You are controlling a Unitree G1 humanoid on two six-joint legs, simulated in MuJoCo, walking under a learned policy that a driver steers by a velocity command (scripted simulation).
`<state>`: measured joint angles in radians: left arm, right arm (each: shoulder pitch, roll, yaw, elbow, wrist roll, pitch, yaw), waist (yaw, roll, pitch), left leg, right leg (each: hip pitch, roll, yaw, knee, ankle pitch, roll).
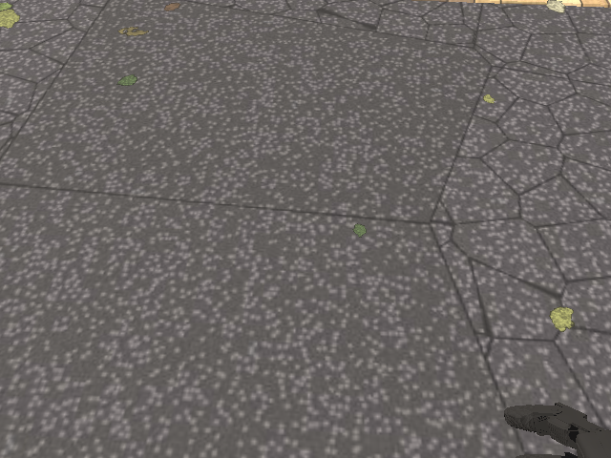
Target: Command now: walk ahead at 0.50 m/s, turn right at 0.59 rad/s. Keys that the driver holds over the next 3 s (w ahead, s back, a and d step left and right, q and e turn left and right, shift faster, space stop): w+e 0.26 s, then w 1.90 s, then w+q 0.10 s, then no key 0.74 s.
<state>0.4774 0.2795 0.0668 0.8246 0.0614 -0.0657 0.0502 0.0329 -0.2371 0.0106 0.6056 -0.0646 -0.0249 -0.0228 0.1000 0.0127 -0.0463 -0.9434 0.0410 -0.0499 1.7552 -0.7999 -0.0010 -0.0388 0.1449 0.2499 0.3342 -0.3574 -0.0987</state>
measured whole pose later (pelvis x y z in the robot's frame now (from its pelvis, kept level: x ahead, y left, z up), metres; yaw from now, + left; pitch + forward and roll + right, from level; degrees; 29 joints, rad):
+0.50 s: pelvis +0.30 +0.11 +0.14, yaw -12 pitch +5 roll +1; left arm 0.08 0.25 -0.01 0.67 0.05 -0.08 -0.10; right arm 0.41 -0.18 0.01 0.97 -0.09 -0.13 0.02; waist -0.09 -0.04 -0.08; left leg -0.21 -0.01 0.14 0.47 -0.34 0.05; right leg -1.02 -0.02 0.08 1.30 0.09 -0.07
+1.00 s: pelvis +0.61 +0.02 +0.15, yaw -14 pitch +3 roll -2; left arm 0.42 0.22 0.05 0.88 0.00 -0.07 -0.01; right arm 0.16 -0.28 -0.05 0.79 0.02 -0.10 0.00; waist 0.04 0.04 -0.02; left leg -0.73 0.12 -0.04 1.11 -0.20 0.00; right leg -0.16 0.07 -0.04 0.30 -0.18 -0.06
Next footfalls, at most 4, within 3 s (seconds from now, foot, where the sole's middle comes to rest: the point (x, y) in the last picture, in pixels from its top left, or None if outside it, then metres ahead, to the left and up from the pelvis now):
0.14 left None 0.30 0.21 -0.63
0.74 right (385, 379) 0.61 -0.08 -0.63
1.24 left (314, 234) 0.98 0.10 -0.63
1.80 right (429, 182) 1.19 -0.18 -0.63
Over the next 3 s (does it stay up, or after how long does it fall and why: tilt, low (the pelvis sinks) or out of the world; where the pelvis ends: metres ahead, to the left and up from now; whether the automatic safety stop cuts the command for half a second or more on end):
stays up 1.49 -0.09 0.15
